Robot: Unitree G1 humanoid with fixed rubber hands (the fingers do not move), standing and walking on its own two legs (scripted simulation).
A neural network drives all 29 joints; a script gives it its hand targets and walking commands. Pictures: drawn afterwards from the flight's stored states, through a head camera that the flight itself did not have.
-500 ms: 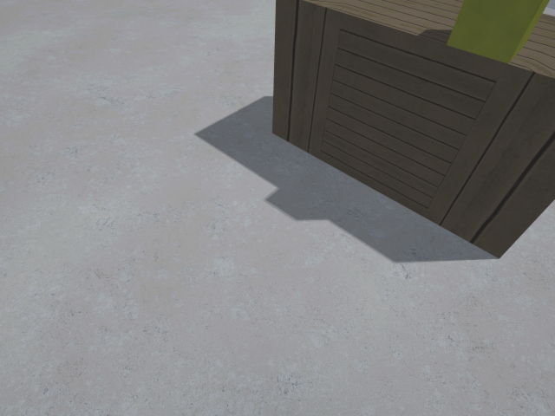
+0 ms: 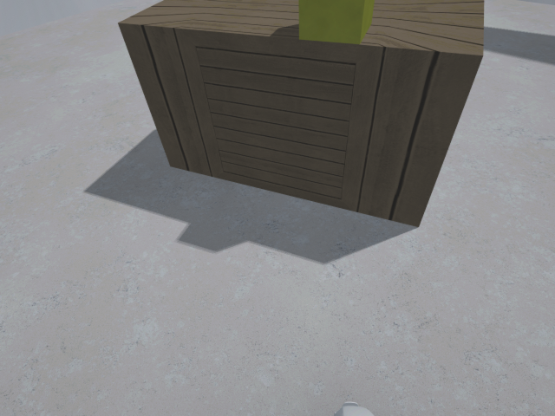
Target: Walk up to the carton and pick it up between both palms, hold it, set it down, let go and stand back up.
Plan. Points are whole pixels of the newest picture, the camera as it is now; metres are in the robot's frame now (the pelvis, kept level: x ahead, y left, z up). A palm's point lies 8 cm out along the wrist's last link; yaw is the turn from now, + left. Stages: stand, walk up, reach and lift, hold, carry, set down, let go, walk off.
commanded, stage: walk up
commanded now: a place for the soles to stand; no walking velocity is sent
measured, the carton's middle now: out of the picture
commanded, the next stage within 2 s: none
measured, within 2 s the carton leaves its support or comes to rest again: neither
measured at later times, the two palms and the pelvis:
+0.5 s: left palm (151, 369) +0.26 +0.22 -0.12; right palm (432, 306) +0.32 -0.27 -0.09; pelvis +0.25 -0.02 +0.01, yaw -7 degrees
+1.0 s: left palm (221, 190) +0.67 +0.12 -0.09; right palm (410, 285) +0.38 -0.26 -0.11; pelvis +0.49 -0.05 +0.02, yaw -18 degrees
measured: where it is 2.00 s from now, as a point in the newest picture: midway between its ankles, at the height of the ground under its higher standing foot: (312, 261)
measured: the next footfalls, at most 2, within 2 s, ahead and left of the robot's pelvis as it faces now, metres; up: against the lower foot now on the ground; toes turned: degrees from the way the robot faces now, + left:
left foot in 0.50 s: +0.45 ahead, +0.09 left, +0.00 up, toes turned -2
right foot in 1.02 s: +0.65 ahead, -0.20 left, +0.00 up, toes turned -21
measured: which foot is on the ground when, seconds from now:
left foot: down 0.00-0.02, up 0.04-0.48, down 0.50-1.00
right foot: down 0.00-0.56, up 0.58-1.00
